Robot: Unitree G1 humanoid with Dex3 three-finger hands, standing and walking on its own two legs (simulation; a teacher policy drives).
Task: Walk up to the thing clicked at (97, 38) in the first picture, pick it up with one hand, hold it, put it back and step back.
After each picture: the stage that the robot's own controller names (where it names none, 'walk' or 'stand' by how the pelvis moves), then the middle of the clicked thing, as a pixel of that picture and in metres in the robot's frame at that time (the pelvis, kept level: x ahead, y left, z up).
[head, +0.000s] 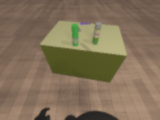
stand; (96, 34) +0.92 -0.02 +0.00
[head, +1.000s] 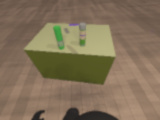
walk; (82, 35) +0.82 +0.16 +0.03
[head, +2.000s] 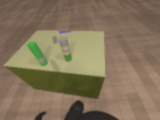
walk; (66, 50) +0.57 +0.28 +0.02
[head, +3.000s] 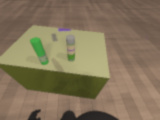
stand; (71, 49) +0.58 +0.18 +0.02
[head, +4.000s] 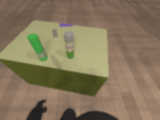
stand; (69, 46) +0.57 +0.21 +0.02
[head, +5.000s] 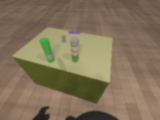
stand; (74, 50) +0.61 +0.18 +0.00
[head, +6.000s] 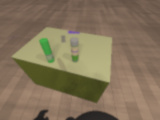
stand; (74, 51) +0.60 +0.17 +0.00
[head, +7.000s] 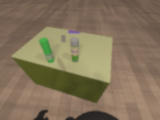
stand; (74, 51) +0.60 +0.17 +0.00
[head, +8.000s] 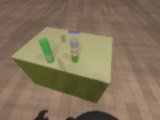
stand; (74, 51) +0.60 +0.17 +0.00
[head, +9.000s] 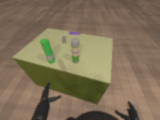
rise first; (75, 51) +0.60 +0.18 +0.00
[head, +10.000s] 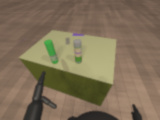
go down; (78, 52) +0.60 +0.17 +0.00
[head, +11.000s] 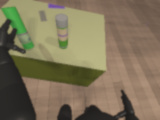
go down; (62, 34) +0.60 +0.17 +0.06
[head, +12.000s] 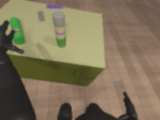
approach; (60, 32) +0.61 +0.18 +0.07
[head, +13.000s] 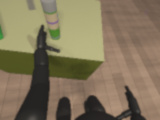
close; (52, 21) +0.62 +0.19 +0.11
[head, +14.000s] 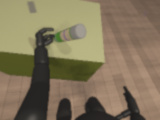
close; (67, 35) +0.55 +0.10 +0.09
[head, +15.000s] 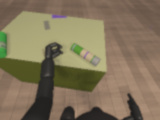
lift; (85, 54) +0.54 +0.01 -0.02
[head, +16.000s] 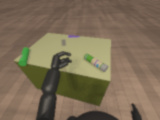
close; (95, 62) +0.59 -0.03 -0.06
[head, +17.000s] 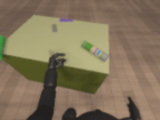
hold; (94, 50) +0.61 -0.05 -0.03
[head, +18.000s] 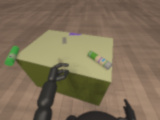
hold; (99, 59) +0.61 -0.06 -0.05
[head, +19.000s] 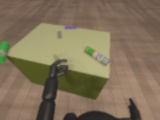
stand; (96, 55) +0.61 -0.05 -0.05
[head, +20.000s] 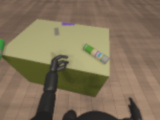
stand; (95, 53) +0.61 -0.05 -0.04
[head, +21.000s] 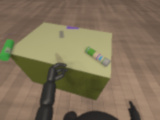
close; (97, 56) +0.61 -0.05 -0.04
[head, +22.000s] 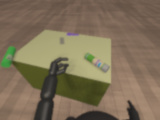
close; (96, 62) +0.58 -0.04 -0.05
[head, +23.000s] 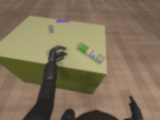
hold; (90, 52) +0.59 -0.03 -0.03
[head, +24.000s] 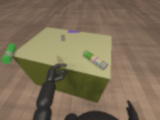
close; (94, 59) +0.59 -0.03 -0.05
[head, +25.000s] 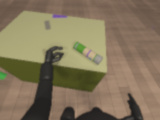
hold; (87, 52) +0.55 -0.01 -0.02
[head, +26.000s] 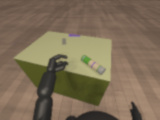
close; (92, 64) +0.56 +0.00 -0.05
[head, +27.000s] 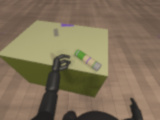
hold; (87, 59) +0.53 +0.02 -0.04
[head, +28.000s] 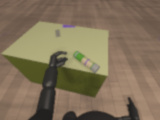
hold; (85, 61) +0.52 +0.03 -0.05
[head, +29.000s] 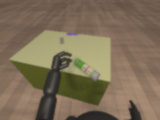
hold; (86, 68) +0.48 +0.05 -0.05
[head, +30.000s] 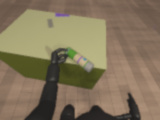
hold; (78, 59) +0.49 +0.07 -0.03
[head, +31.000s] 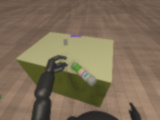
close; (82, 73) +0.44 +0.08 -0.06
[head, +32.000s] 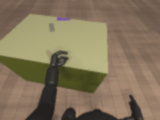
hold; out of the picture -0.05 +0.35 -0.63
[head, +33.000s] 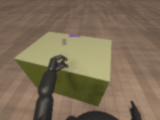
crouch; out of the picture -0.05 +0.41 -0.72
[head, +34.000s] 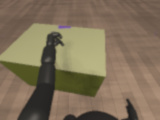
crouch; out of the picture -0.07 +0.40 -0.72
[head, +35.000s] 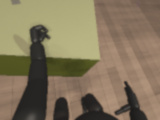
lower; out of the picture -0.07 +0.40 -0.65
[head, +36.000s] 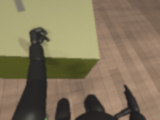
lower; out of the picture -0.06 +0.39 -0.64
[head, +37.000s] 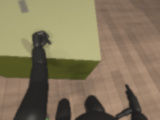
lower; out of the picture -0.07 +0.39 -0.64
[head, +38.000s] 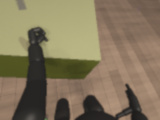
lower; out of the picture -0.07 +0.38 -0.64
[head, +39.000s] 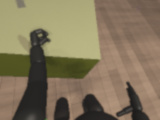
loosen; out of the picture -0.07 +0.38 -0.64
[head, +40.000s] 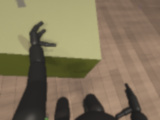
withdraw; out of the picture -0.07 +0.38 -0.64
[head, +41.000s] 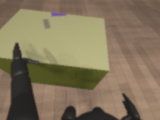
sink last; out of the picture -0.10 +0.33 -0.68
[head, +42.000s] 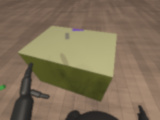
stand; out of the picture -0.05 +0.39 -0.69
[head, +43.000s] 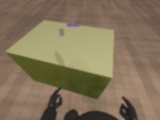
stand; out of the picture -0.10 +0.35 -0.69
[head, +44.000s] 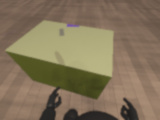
stand; out of the picture -0.10 +0.34 -0.68
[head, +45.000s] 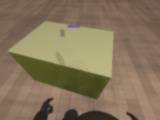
stand; out of the picture -0.11 +0.33 -0.70
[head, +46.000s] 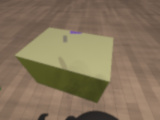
stand; out of the picture -0.11 +0.31 -0.75
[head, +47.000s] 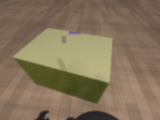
stand; out of the picture -0.14 +0.28 -0.75
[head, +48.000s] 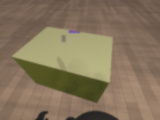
stand; out of the picture -0.17 +0.26 -0.75
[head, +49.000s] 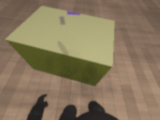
walk; out of the picture -0.13 +0.19 -0.73
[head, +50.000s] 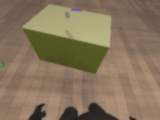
walk; out of the picture -0.15 +0.14 -0.73
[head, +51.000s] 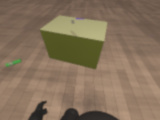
walk; out of the picture +0.00 +0.08 -0.74
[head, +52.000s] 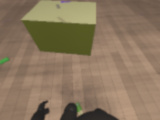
walk; (80, 113) +0.15 +0.04 -0.71
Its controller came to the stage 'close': yes
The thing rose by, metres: 0.00
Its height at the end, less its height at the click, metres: -0.75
